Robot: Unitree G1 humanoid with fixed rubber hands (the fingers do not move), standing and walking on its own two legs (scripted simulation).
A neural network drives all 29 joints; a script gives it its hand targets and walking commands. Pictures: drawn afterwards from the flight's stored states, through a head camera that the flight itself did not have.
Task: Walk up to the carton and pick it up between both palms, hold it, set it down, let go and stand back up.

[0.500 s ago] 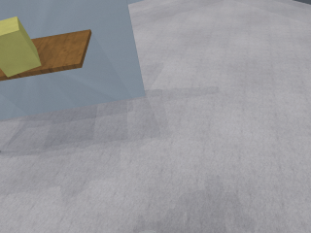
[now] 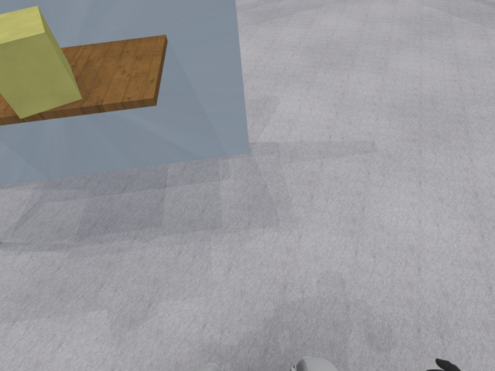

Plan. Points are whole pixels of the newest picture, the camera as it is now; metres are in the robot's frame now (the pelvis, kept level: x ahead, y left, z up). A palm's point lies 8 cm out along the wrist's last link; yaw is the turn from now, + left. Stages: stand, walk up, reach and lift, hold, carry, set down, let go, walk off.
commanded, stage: walk up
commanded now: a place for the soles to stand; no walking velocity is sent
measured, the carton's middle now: (29, 60) +1.03 +0.62 +0.09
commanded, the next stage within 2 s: none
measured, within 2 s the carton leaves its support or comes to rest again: neither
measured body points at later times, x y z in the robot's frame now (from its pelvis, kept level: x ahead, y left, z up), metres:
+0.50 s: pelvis +0.13 +0.13 -0.02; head +0.16 +0.10 +0.43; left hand +0.20 +0.49 -0.10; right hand +0.25 -0.19 -0.14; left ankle +0.23 +0.26 -0.68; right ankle +0.16 +0.01 -0.66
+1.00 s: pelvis +0.25 +0.28 -0.03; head +0.27 +0.25 +0.42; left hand +0.32 +0.64 -0.11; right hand +0.35 -0.07 -0.14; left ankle +0.35 +0.39 -0.68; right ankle +0.26 +0.12 -0.65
